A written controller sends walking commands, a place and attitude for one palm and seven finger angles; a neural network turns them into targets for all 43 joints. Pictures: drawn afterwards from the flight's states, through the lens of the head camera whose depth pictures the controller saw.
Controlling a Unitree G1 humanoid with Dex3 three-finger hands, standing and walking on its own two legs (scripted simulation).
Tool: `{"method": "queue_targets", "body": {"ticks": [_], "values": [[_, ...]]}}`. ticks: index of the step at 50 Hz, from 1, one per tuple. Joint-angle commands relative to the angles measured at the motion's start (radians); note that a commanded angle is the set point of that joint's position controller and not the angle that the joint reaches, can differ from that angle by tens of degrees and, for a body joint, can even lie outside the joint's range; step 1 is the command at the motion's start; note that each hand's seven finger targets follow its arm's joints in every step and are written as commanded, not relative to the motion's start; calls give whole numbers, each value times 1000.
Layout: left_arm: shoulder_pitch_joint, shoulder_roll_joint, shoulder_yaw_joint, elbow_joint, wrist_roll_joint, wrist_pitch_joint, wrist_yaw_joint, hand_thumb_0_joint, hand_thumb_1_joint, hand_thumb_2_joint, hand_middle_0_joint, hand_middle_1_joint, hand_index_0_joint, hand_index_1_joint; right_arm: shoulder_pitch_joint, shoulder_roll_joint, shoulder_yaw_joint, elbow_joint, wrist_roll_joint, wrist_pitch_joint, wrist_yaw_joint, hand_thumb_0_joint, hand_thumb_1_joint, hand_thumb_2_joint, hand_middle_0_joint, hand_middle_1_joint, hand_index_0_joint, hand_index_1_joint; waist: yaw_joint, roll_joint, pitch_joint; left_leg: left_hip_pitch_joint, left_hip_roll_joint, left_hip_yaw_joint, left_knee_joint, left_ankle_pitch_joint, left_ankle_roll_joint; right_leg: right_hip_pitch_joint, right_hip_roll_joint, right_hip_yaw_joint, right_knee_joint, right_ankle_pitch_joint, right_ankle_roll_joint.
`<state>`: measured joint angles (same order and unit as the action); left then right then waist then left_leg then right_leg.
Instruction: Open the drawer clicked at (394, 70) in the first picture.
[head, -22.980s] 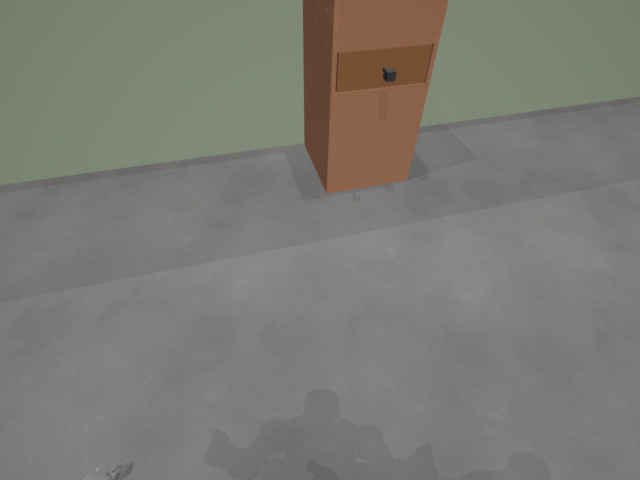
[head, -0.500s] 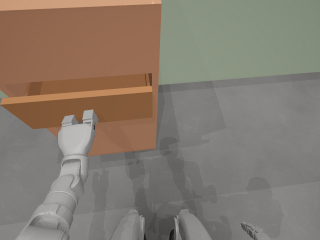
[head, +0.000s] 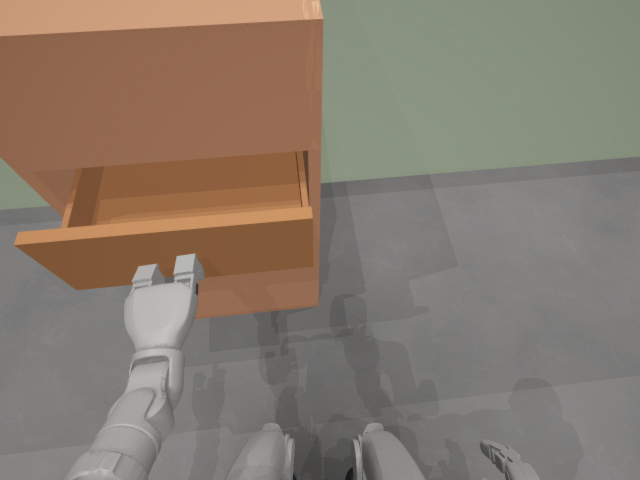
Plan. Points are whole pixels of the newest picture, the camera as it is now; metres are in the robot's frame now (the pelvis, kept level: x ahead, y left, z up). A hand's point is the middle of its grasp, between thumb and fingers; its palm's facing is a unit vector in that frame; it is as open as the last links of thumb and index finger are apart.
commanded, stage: pull the drawer open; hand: left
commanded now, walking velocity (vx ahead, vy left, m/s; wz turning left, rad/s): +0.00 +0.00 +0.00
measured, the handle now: (182, 280) +0.39 +0.22 -0.07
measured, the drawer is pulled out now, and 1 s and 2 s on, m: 0.12 0.21 0.28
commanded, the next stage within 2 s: none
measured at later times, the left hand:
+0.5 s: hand (175, 354) +0.28 +0.21 -0.08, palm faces -0.04 -0.06 -1.00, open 7.3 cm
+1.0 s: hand (174, 387) +0.24 +0.20 -0.08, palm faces -0.05 -0.09 -0.99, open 7.3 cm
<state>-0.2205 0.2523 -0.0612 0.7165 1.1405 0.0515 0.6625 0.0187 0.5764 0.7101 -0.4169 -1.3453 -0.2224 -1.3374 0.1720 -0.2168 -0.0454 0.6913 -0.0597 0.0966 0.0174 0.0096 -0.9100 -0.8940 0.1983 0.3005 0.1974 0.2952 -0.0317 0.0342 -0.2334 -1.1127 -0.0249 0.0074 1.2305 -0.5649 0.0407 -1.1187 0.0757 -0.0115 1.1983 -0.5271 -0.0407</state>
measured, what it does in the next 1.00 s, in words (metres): stands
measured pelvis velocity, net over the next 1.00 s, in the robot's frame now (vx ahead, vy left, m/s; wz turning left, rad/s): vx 0.01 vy -0.01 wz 0.01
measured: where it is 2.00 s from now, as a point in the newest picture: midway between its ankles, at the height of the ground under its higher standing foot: outside the picture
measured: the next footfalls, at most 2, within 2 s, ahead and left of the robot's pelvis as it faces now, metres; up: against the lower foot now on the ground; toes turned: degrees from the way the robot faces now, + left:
none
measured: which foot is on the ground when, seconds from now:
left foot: down 0.00-1.00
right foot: down 0.00-1.00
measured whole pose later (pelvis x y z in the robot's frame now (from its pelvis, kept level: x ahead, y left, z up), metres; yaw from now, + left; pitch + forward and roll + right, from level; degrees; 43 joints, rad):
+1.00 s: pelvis +0.01 -0.01 +0.00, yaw +1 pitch +24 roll +0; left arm 0.18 0.22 -0.12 0.38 1.16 0.05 0.68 0.04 0.60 0.68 -0.42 -1.35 -0.22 -1.33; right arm 0.09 -0.21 -0.02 0.62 -0.07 0.08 0.01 0.01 -0.91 -0.89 0.20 0.30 0.20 0.30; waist 0.01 0.02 -0.24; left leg -1.08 -0.03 0.01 1.26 -0.60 0.03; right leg -1.09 0.07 -0.01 1.24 -0.57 -0.06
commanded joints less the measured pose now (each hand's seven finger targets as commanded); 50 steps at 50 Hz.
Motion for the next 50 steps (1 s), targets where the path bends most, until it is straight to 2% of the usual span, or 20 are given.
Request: {"method": "queue_targets", "body": {"ticks": [1, 3, 5, 7, 10, 11, 14, 17, 18, 21, 25, 30, 32, 35, 36, 40, 42, 46, 47, 50], "values": [[-91, 156, 60, -197, 8, 14, 57, 0, 900, 900, -400, -1350, -400, -1350, 12, -142, -52, -98, 3, -39, -17, 0, -900, -900, 200, 300, 200, 300, 34, 9, -382, 296, 2, -32, -139, 389, -17, 238, -19, 4, -135, 369, -19], [-98, 147, 47, -194, 13, 15, 59, 0, 900, 900, -400, -1350, -400, -1350, 7, -139, -51, -95, 6, -40, -19, 0, -900, -900, 200, 300, 200, 300, 28, 7, -356, 285, 1, -29, -139, 361, -15, 226, -20, 7, -141, 346, -18], [-66, 152, 53, -200, 15, 16, 62, 0, 900, 900, -400, -1350, -400, -1350, 1, -137, -50, -99, 6, -43, -20, 0, -900, -900, 200, 300, 200, 300, 36, -4, -354, 276, -2, -27, -141, 347, -14, 236, -19, 10, -142, 335, -18], [-59, 149, 48, -226, 15, 16, 63, 0, 900, 900, -400, -1350, -400, -1350, -8, -136, -48, -105, 6, -43, -19, 0, -900, -900, 200, 300, 200, 300, 43, 18, -372, 289, -2, -28, -141, 354, -15, 232, -21, 9, -137, 332, -20], [-32, 132, 35, -223, 15, 22, 62, 0, 900, 900, -400, -1350, -400, -1350, -17, -133, -48, -109, 7, -45, -22, 0, -900, -900, 200, 300, 200, 300, 36, -6, -342, 274, -4, -27, -140, 331, -13, 231, -21, 13, -147, 318, -18], [-11, 146, 52, -233, 11, 25, 62, 0, 900, 900, -400, -1350, -400, -1350, -25, -135, -48, -112, 6, -45, -22, 0, -900, -900, 200, 300, 200, 300, 47, 3, -351, 276, -5, -27, -139, 338, -14, 233, -20, 13, -143, 323, -21], [35, 135, 43, -249, 11, 29, 61, 0, 900, 900, -400, -1350, -400, -1350, -32, -129, -47, -117, 7, -45, -25, 0, -900, -900, 200, 300, 200, 300, 50, -8, -366, 274, -8, -19, -134, 351, -12, 262, -23, 21, -142, 360, -17], [71, 144, 51, -259, 7, 32, 56, 0, 900, 900, -400, -1350, -400, -1350, -41, -129, -43, -125, 11, -45, -25, 0, -900, -900, 200, 300, 200, 300, 59, -16, -344, 256, -11, -17, -137, 339, -12, 273, -24, 26, -146, 358, -17], [74, 130, 37, -268, 6, 32, 56, 0, 900, 900, -400, -1350, -400, -1350, -45, -127, -44, -128, 10, -47, -26, 0, -900, -900, 200, 300, 200, 300, 51, -11, -335, 259, -9, -18, -136, 329, -11, 264, -24, 26, -150, 347, -17], [125, 147, 61, -298, 3, 32, 59, 0, 900, 900, -400, -1350, -400, -1350, -50, -128, -42, -135, 9, -45, -26, 0, -900, -900, 200, 300, 200, 300, 64, -19, -360, 267, -11, -19, -132, 356, -11, 284, -23, 27, -142, 381, -20], [178, 128, 45, -316, 8, 33, 61, 0, 900, 900, -400, -1350, -400, -1350, -63, -123, -40, -145, 9, -46, -26, 0, -900, -900, 200, 300, 200, 300, 62, -22, -321, 260, -11, -17, -131, 339, -12, 272, -24, 32, -146, 372, -19], [225, 103, 20, -361, 13, 37, 65, 0, 900, 900, -400, -1350, -400, -1350, -72, -121, -38, -155, 6, -47, -23, 0, -900, -900, 200, 300, 200, 300, 60, -16, -325, 281, -10, -20, -128, 358, -13, 264, -23, 22, -138, 380, -21], [259, 127, 48, -373, 13, 35, 66, 0, 900, 900, -400, -1350, -400, -1350, -83, -120, -35, -158, 6, -47, -25, 0, -900, -900, 200, 300, 200, 300, 71, -24, -340, 274, -12, -17, -120, 373, -13, 281, -24, 32, -130, 412, -20], [312, 97, 20, -413, 8, 37, 64, 0, 900, 900, -400, -1350, -400, -1350, -88, -117, -34, -171, 4, -50, -21, 0, -900, -900, 200, 300, 200, 300, 71, -17, -336, 281, -12, -17, -120, 380, -14, 292, -26, 31, -130, 433, -20], [331, 122, 50, -418, 7, 36, 67, 0, 900, 900, -400, -1350, -400, -1350, -88, -117, -34, -172, 4, -51, -21, 0, -900, -900, 200, 300, 200, 300, 79, -16, -342, 284, -12, -20, -120, 399, -16, 297, -24, 31, -124, 448, -24], [371, 99, 25, -437, 16, 36, 67, 0, 900, 900, -400, -1350, -400, -1350, -102, -114, -29, -180, 2, -52, -19, 0, -900, -900, 200, 300, 200, 300, 73, -12, -309, 283, -11, -21, -116, 381, -17, 270, -24, 28, -123, 420, -23], [386, 104, 31, -446, 16, 32, 66, 0, 900, 900, -400, -1350, -400, -1350, -107, -114, -25, -184, 1, -53, -20, 0, -900, -900, 200, 300, 200, 300, 75, -29, -312, 274, -10, -23, -114, 381, -16, 269, -25, 26, -117, 419, -22], [447, 107, 39, -483, 16, 25, 68, 0, 900, 900, -400, -1350, -400, -1350, -114, -111, -22, -200, -2, -59, -19, 0, -900, -900, 200, 300, 200, 300, 85, -12, -318, 284, -10, -26, -110, 395, -17, 269, -23, 26, -109, 430, -27], [456, 102, 30, -504, 20, 21, 69, 0, 900, 900, -400, -1350, -400, -1350, -121, -111, -21, -201, -3, -56, -19, 0, -900, -900, 200, 300, 200, 300, 86, -5, -341, 292, -9, -23, -104, 401, -17, 267, -26, 28, -100, 434, -24], [476, 99, 30, -514, 16, 20, 65, 0, 900, 900, -400, -1350, -400, -1350, -121, -109, -21, -204, -4, -58, -19, 0, -900, -900, 200, 300, 200, 300, 80, -20, -308, 274, -12, -20, -101, 376, -16, 272, -26, 33, -110, 433, -22]]}}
